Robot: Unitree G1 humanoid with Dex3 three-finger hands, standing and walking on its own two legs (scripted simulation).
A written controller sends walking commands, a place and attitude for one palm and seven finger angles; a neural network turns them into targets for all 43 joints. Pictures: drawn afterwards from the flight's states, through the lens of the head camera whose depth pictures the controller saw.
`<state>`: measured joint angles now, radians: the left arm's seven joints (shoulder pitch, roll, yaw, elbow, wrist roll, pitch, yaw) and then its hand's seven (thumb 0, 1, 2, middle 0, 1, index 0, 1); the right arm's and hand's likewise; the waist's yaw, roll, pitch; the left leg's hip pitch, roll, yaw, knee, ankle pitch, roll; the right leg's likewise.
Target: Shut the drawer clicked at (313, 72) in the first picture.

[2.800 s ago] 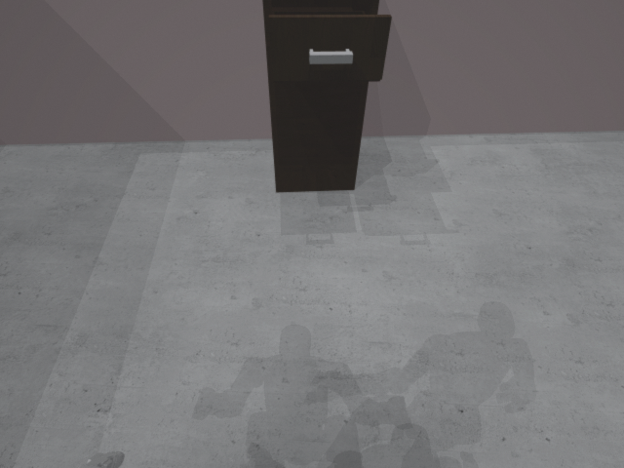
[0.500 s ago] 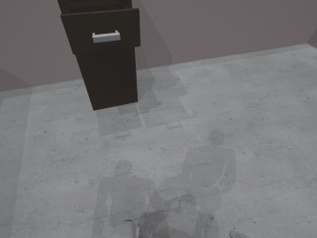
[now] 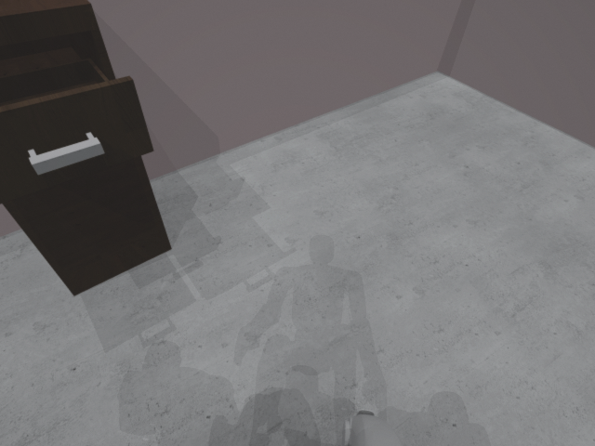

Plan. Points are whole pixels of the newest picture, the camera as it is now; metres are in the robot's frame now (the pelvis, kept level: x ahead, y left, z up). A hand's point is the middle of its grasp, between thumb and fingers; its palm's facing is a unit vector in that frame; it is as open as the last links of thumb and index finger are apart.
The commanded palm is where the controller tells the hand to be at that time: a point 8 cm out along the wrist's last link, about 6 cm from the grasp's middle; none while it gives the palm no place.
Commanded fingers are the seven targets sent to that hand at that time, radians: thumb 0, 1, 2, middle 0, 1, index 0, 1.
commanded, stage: walk to a spot facing it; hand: left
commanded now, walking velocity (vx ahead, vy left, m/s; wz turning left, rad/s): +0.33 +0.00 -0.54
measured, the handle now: (65, 150) +0.63 +0.48 +0.02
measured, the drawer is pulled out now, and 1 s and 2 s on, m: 0.28 0.28 0.28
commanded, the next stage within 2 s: turn to face it in 0.38 s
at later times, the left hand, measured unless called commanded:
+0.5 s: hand (230, 371) +0.28 +0.12 -0.17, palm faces -0.14 -0.96 -0.24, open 7.2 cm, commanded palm none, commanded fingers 0.00 0.90 0.90 -0.20 -0.30 -0.20 -0.30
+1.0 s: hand (215, 334) +0.35 +0.16 -0.18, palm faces +0.07 -0.98 -0.21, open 7.3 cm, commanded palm none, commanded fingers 0.00 0.90 0.90 -0.20 -0.30 -0.20 -0.30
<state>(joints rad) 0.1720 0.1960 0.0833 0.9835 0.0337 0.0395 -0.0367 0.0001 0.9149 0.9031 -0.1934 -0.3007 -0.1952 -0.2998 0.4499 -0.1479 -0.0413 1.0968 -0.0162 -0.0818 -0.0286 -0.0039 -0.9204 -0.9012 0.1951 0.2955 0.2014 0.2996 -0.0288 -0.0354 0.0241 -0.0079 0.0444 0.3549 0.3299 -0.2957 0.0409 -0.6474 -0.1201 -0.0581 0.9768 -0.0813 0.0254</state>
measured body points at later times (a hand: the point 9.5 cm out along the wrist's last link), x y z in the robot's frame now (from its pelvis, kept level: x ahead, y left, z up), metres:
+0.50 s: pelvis +0.19 -0.07 +0.00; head +0.20 -0.07 +0.45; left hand +0.28 +0.17 -0.15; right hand +0.23 -0.31 -0.15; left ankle +0.28 +0.08 -0.68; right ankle +0.19 -0.13 -0.74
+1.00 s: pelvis +0.29 -0.04 +0.00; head +0.32 -0.02 +0.44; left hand +0.34 +0.21 -0.16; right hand +0.35 -0.28 -0.14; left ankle +0.35 +0.05 -0.74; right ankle +0.28 -0.21 -0.68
